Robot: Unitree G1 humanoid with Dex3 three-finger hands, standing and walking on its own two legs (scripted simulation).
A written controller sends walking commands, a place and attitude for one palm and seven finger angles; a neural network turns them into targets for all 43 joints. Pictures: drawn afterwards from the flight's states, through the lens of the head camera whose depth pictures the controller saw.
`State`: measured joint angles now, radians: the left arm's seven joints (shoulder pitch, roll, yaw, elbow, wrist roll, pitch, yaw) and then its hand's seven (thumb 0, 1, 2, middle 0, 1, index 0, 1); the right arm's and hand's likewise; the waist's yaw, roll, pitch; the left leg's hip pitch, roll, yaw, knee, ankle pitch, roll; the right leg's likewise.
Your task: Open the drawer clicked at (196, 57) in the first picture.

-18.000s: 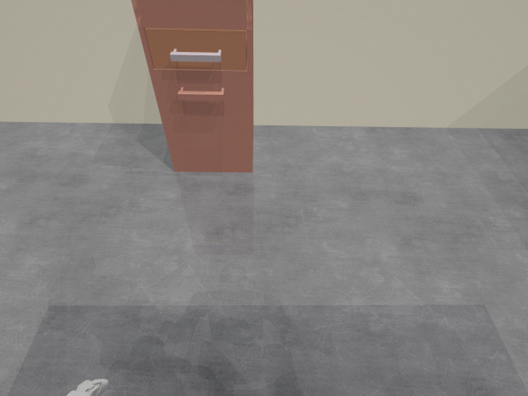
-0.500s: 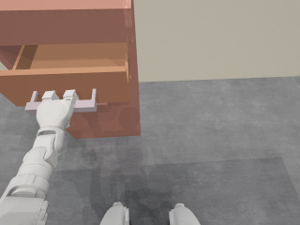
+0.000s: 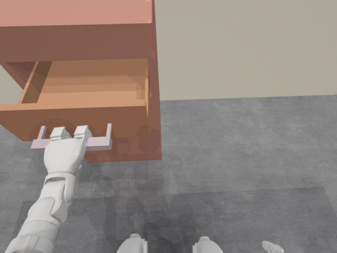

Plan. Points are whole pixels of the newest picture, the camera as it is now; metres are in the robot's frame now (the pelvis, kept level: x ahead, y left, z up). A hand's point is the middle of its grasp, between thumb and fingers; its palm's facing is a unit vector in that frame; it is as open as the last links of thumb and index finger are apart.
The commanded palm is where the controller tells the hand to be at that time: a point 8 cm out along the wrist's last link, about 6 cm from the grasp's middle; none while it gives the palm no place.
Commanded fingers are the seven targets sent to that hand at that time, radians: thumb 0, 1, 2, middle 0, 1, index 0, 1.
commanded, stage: pull the drawer open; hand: left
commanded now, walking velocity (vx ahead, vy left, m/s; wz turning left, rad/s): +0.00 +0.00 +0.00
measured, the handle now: (74, 136) +0.41 +0.26 -0.02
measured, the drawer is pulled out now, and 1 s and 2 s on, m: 0.17 0.28 0.30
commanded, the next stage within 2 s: open the thumb to release the handle in 1.32 s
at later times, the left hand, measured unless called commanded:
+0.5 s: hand (71, 183) +0.29 +0.25 -0.04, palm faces -0.03 -0.05 -1.00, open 6.2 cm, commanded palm +0.25 +0.25 +0.01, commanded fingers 0.00 0.90 0.90 -0.40 -1.35 -0.40 -1.35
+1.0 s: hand (66, 208) +0.23 +0.24 -0.04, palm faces -0.02 -0.04 -1.00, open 6.2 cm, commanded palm +0.19 +0.26 +0.01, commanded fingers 0.00 0.90 0.90 -0.40 -1.35 -0.40 -1.35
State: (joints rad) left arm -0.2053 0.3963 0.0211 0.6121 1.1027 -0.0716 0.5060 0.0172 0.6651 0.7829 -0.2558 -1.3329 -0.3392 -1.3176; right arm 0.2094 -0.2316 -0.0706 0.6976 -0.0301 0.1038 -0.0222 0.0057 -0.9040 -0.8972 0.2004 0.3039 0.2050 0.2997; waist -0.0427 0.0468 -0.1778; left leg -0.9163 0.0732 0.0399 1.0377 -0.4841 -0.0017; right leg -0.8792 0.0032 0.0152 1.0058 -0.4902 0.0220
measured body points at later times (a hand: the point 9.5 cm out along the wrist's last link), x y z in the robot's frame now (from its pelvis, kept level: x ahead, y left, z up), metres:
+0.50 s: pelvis +0.00 -0.01 +0.00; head +0.08 -0.01 +0.44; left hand +0.28 +0.25 +0.01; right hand +0.15 -0.26 -0.12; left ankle +0.00 +0.12 -0.67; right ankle -0.01 -0.14 -0.67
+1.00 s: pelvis +0.00 -0.02 -0.01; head +0.07 -0.02 +0.44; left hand +0.23 +0.24 +0.01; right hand +0.17 -0.26 -0.12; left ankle +0.00 +0.12 -0.67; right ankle -0.01 -0.14 -0.67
